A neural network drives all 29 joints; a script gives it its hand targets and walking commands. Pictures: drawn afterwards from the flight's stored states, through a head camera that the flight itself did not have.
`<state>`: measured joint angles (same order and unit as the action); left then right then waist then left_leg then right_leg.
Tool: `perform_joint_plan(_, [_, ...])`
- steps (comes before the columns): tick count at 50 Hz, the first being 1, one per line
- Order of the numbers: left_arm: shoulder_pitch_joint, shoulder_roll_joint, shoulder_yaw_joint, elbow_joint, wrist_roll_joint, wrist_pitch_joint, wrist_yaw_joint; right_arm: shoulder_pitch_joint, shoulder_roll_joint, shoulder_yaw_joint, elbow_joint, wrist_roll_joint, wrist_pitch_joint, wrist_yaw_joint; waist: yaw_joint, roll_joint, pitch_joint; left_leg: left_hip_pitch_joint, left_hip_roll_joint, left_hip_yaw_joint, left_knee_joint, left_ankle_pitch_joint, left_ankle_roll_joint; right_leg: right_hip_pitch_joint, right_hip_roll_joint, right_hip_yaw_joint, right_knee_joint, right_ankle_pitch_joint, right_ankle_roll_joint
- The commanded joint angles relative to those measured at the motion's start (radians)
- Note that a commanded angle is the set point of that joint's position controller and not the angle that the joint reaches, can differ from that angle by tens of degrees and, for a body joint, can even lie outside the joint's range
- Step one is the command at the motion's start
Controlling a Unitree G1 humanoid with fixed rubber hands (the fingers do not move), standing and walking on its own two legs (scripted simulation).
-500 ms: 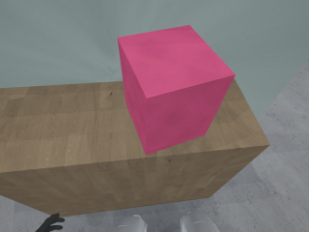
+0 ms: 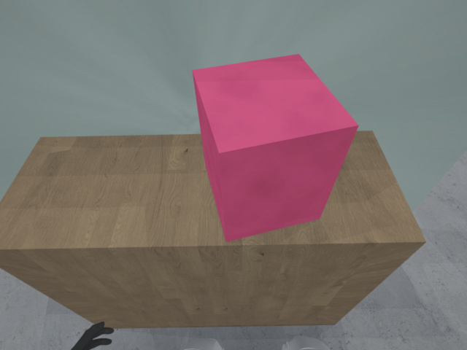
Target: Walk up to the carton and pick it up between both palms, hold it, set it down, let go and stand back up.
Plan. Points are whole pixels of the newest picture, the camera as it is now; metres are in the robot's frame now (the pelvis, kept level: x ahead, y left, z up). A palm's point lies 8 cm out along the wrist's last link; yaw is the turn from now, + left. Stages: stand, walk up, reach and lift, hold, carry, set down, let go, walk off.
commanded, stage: walk up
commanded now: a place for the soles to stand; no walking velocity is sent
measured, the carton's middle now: (261, 150) +0.44 -0.02 +0.09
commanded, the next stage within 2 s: reach and lift in 2.00 s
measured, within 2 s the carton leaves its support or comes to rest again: neither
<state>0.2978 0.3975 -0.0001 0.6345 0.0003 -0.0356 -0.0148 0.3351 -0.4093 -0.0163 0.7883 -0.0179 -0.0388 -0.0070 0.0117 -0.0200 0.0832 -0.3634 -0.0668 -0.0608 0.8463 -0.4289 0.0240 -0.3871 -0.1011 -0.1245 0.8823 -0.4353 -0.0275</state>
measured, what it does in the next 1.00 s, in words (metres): stands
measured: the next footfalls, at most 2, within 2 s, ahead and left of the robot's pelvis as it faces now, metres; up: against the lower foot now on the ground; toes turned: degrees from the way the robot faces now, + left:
none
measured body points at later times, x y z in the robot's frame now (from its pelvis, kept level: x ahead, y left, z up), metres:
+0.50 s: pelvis +0.03 +0.01 +0.00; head +0.04 +0.02 +0.45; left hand +0.11 +0.32 -0.09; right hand +0.12 -0.30 -0.09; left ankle +0.03 +0.12 -0.70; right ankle +0.05 -0.11 -0.69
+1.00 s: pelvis +0.03 +0.00 +0.00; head +0.06 +0.01 +0.45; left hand +0.11 +0.32 -0.08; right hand +0.14 -0.30 -0.10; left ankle +0.03 +0.12 -0.69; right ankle +0.06 -0.10 -0.70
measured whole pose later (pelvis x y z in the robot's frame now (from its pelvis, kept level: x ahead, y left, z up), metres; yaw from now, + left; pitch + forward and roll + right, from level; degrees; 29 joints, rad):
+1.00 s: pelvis +0.03 +0.00 +0.00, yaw +7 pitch -2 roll +1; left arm 0.29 0.42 0.00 0.65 0.00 -0.04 -0.01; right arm 0.31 -0.40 -0.02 0.79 0.00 -0.05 -0.02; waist 0.00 -0.01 0.09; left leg -0.38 -0.07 -0.08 0.85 -0.44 0.02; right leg -0.39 -0.06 -0.10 0.85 -0.42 -0.02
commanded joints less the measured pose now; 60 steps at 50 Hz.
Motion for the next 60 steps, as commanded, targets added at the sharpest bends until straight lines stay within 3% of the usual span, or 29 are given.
perform_joint_plan(1, [-0.171, 0.235, 0.098, -0.014, 0.007, 0.002, 0.021, 0.049, -0.358, -0.113, -0.03, -0.009, -0.047, -0.021, -0.068, 0.165, 0.124, -0.036, 0.363, -0.8, -0.595, -0.319, 0.238, -0.321, 0.045, 0.185, 0.089, -0.156, -0.004])
perform_joint_plan(4, [-0.062, 0.227, 0.101, 0.009, 0.006, -0.008, 0.018, -0.026, -0.294, -0.097, -0.039, -0.015, -0.048, -0.026, -0.018, 0.185, 0.034, 0.054, 0.282, -0.592, -0.436, 0.059, 0.19, -0.225, 0.048, 0.167, 0.001, -0.165, -0.016])
perform_joint_plan(8, [0.011, 0.195, 0.106, 0.035, 0.022, -0.03, 0.019, -0.092, -0.248, -0.088, -0.07, 0.003, -0.033, -0.014, 0.026, 0.116, -0.049, -0.098, 0.211, -0.423, -0.311, 0.145, 0.158, 0.105, 0.086, 0.132, -0.222, 0.037, -0.048])
perform_joint_plan(9, [0.065, 0.219, 0.109, 0.042, 0.027, -0.043, 0.024, -0.123, -0.219, -0.076, -0.087, 0.004, -0.029, -0.009, 0.063, 0.11, -0.073, -0.21, 0.155, -0.339, -0.202, 0.108, 0.113, 0.206, 0.022, 0.26, -0.311, -0.027, -0.075])
perform_joint_plan(11, [0.133, 0.345, 0.142, 0.066, 0.035, -0.061, 0.028, -0.116, -0.166, -0.06, -0.084, 0.005, -0.023, -0.013, 0.083, -0.099, -0.064, -0.395, -0.012, -0.038, 0.123, -0.076, 0.021, 0.329, -0.304, 0.64, -0.566, -0.214, -0.204])
perform_joint_plan(12, [0.102, 0.36, 0.146, 0.053, 0.029, -0.062, 0.025, -0.102, -0.22, -0.075, -0.076, 0.002, -0.024, -0.018, 0.062, -0.062, -0.039, -0.373, 0.037, -0.032, 0.176, -0.163, 0.013, 0.288, -0.373, 0.675, -0.565, -0.165, -0.24])
perform_joint_plan(14, [0.043, 0.327, 0.134, 0.033, 0.029, -0.062, 0.025, -0.047, -0.225, -0.082, -0.053, 0.003, -0.03, -0.011, 0.028, -0.05, -0.035, -0.316, 0.08, -0.015, 0.12, -0.149, 0.011, 0.265, -0.342, 0.574, -0.52, -0.028, -0.233])
perform_joint_plan(18, [-0.031, 0.278, 0.095, 0.012, 0.023, -0.051, 0.019, 0.024, -0.198, -0.086, -0.042, 0.0, -0.055, 0.002, -0.038, -0.03, -0.094, 0.031, 0.043, -0.014, -0.182, 0.115, 0.045, 0.044, -0.152, 0.238, -0.304, 0.187, -0.128])
perform_joint_plan(20, [-0.076, 0.202, 0.075, -0.007, 0.006, -0.041, 0.017, 0.043, -0.279, -0.099, -0.045, -0.007, -0.067, -0.011, -0.047, 0.154, -0.094, 0.137, 0.244, -0.461, -0.324, 0.25, 0.149, -0.171, 0.025, 0.077, 0.005, 0.109, -0.026])
perform_joint_plan(21, [-0.068, 0.212, 0.083, 0.002, -0.001, -0.031, 0.023, 0.039, -0.33, -0.107, -0.052, -0.002, -0.064, -0.012, -0.039, 0.157, -0.069, 0.133, 0.334, -0.64, -0.358, 0.266, 0.244, -0.218, 0.076, 0.098, 0.041, -0.109, -0.013])
perform_joint_plan(24, [-0.026, 0.221, 0.091, -0.004, 0.006, -0.036, 0.028, -0.013, -0.311, -0.101, -0.062, -0.006, -0.051, -0.017, -0.012, 0.179, -0.039, 0.12, 0.313, -0.556, -0.296, 0.481, 0.255, -0.172, 0.064, 0.136, -0.035, -0.117, -0.03])
perform_joint_plan(27, [0.099, 0.269, 0.106, 0.029, 0.018, -0.064, 0.029, -0.128, -0.221, -0.077, -0.101, 0.017, -0.037, -0.014, 0.059, 0.101, -0.118, -0.143, 0.14, -0.268, -0.065, 0.482, 0.1, 0.209, -0.033, 0.265, -0.252, 0.267, -0.1])
perform_joint_plan(28, [0.148, 0.332, 0.124, 0.046, 0.023, -0.072, 0.032, -0.112, -0.179, -0.066, -0.109, 0.017, -0.036, -0.011, 0.076, -0.007, -0.148, -0.26, 0.03, -0.087, 0.111, 0.376, 0.029, 0.326, -0.177, 0.436, -0.375, 0.213, -0.176])
perform_joint_plan(30, [0.134, 0.335, 0.134, 0.045, 0.015, -0.069, 0.025, -0.084, -0.208, -0.074, -0.086, 0.008, -0.029, -0.018, 0.048, -0.062, -0.097, -0.336, 0.041, 0.016, 0.175, -0.189, 0.016, 0.355, -0.351, 0.566, -0.433, 0.3, -0.277])
perform_joint_plan(32, [0.077, 0.335, 0.123, 0.028, 0.022, -0.062, 0.027, -0.087, -0.22, -0.078, -0.083, 0.001, -0.036, -0.012, 0.033, -0.058, -0.05, -0.3, 0.081, 0.014, 0.091, -0.211, 0.018, 0.274, -0.335, 0.526, -0.429, 0.303, -0.256])
perform_joint_plan(34, [0.022, 0.313, 0.103, 0.022, 0.022, -0.056, 0.026, -0.05, -0.207, -0.082, -0.07, 0.003, -0.055, -0.002, -0.013, -0.08, -0.064, -0.083, 0.066, 0.029, -0.148, 0.011, 0.039, 0.135, -0.214, 0.318, -0.323, 0.355, -0.18])
perform_joint_plan(36, [-0.054, 0.231, 0.078, 0.001, 0.01, -0.047, 0.024, 0.041, -0.262, -0.107, -0.047, -0.003, -0.07, -0.008, -0.057, 0.07, -0.116, 0.16, 0.178, -0.265, -0.253, 0.318, 0.099, -0.105, -0.04, 0.122, -0.055, 0.32, -0.064])
perform_joint_plan(37, [-0.062, 0.197, 0.07, -0.006, 0.001, -0.033, 0.021, 0.051, -0.322, -0.114, -0.059, -0.009, -0.074, -0.014, -0.061, 0.14, -0.099, 0.196, 0.323, -0.569, -0.334, 0.343, 0.196, -0.248, 0.06, 0.084, 0.089, 0.076, -0.01])
perform_joint_plan(38, [-0.085, 0.224, 0.082, -0.008, -0.002, -0.021, 0.028, 0.07, -0.333, -0.115, -0.046, -0.002, -0.07, -0.016, -0.069, 0.124, -0.062, 0.206, 0.389, -0.637, -0.341, 0.463, 0.274, -0.287, 0.07, 0.127, 0.117, -0.216, -0.015])
perform_joint_plan(42, [-0.027, 0.227, 0.089, -0.004, 0.003, -0.029, 0.029, -0.001, -0.284, -0.101, -0.049, 0.0, -0.057, -0.027, -0.026, 0.172, -0.047, 0.215, 0.328, -0.514, -0.288, 0.634, 0.234, -0.245, 0.046, 0.153, 0.048, -0.146, -0.03])
perform_joint_plan(45, [0.08, 0.22, 0.1, 0.036, 0.014, -0.046, 0.029, -0.116, -0.253, -0.089, -0.083, 0.01, -0.035, -0.021, 0.043, 0.122, -0.109, -0.029, 0.211, -0.327, -0.133, 0.504, 0.152, 0.138, 0.052, 0.169, -0.262, 0.124, -0.062])
perform_joint_plan(47, [0.068, 0.299, 0.121, 0.05, 0.019, -0.045, 0.043, -0.128, -0.161, -0.052, -0.082, 0.027, -0.035, -0.029, 0.053, -0.087, -0.118, -0.223, 0.064, -0.048, 0.09, 0.324, 0.002, 0.303, -0.216, 0.469, -0.402, 0.43, -0.177])
perform_joint_plan(48, [0.019, 0.289, 0.113, 0.042, 0.006, -0.045, 0.033, -0.115, -0.19, -0.067, -0.06, 0.028, -0.027, -0.036, 0.017, -0.085, -0.1, -0.162, 0.052, 0.015, 0.097, -0.114, -0.004, 0.227, -0.296, 0.49, -0.404, 0.512, -0.242])
perform_joint_plan(50, [-0.038, 0.285, 0.104, 0.031, 0.011, -0.042, 0.027, -0.078, -0.197, -0.066, -0.034, 0.023, -0.032, -0.032, -0.011, -0.069, -0.098, -0.089, 0.06, 0.033, 0.032, -0.124, 0.007, 0.157, -0.275, 0.436, -0.363, 0.539, -0.238])
perform_joint_plan(52, [-0.096, 0.254, 0.084, 0.017, 0.013, -0.03, 0.026, -0.04, -0.205, -0.07, -0.011, 0.007, -0.052, -0.025, -0.039, -0.061, -0.102, 0.075, 0.091, -0.037, -0.149, 0.242, 0.025, 0.027, -0.16, 0.29, -0.279, 0.513, -0.137])
perform_joint_plan(54, [-0.103, 0.213, 0.077, 0.01, 0.0, -0.009, 0.027, -0.039, -0.275, -0.082, -0.014, -0.005, -0.065, -0.034, -0.034, 0.022, -0.097, 0.085, 0.264, -0.387, -0.239, 0.407, 0.145, -0.068, 0.006, 0.159, -0.05, 0.347, -0.029])
perform_joint_plan(56, [-0.075, 0.214, 0.09, 0.021, -0.007, 0.009, 0.035, -0.079, -0.303, -0.086, -0.028, 0.011, -0.063, -0.038, -0.005, 0.073, -0.105, 0.024, 0.359, -0.455, -0.25, 0.543, 0.261, -0.003, 0.062, 0.149, 0.004, 0.048, -0.024])
perform_joint_plan(58, [-0.028, 0.217, 0.097, 0.047, 0.007, 0.0, 0.031, -0.161, -0.274, -0.072, -0.046, 0.008, -0.053, -0.038, 0.031, 0.075, -0.092, -0.082, 0.276, -0.368, -0.2, 0.433, 0.182, 0.11, 0.032, 0.199, -0.129, 0.159, -0.047])
perform_joint_plan(60, [-0.019, 0.258, 0.108, 0.057, 0.019, -0.013, 0.023, -0.178, -0.22, -0.058, -0.047, 0.013, -0.043, -0.034, 0.038, -0.034, -0.085, -0.179, 0.138, -0.172, -0.113, 0.254, 0.057, 0.19, -0.08, 0.312, -0.308, 0.214, -0.112])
